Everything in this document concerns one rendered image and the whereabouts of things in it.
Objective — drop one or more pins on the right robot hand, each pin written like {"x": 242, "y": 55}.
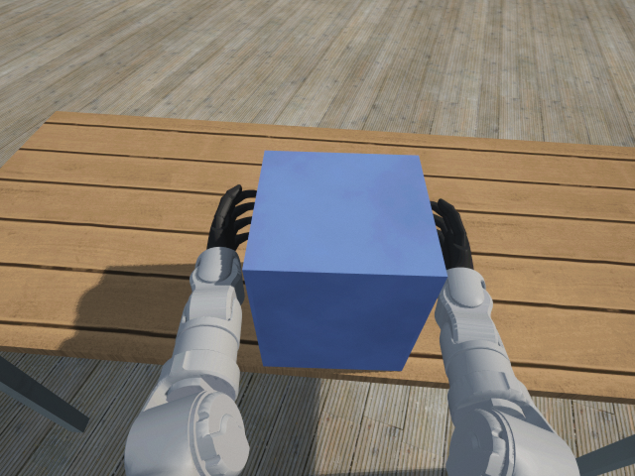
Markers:
{"x": 452, "y": 236}

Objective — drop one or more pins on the right robot upper arm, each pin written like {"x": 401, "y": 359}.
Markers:
{"x": 486, "y": 442}

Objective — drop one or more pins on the left robot upper arm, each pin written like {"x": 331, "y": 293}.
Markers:
{"x": 198, "y": 435}

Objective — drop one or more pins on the carton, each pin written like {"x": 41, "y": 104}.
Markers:
{"x": 343, "y": 263}

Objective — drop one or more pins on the robot right forearm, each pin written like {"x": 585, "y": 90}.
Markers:
{"x": 475, "y": 360}

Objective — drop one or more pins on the left robot hand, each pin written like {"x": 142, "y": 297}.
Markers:
{"x": 224, "y": 226}

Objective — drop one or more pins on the robot left forearm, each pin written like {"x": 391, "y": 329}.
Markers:
{"x": 208, "y": 338}

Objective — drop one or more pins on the table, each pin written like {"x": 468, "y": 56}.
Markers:
{"x": 102, "y": 219}

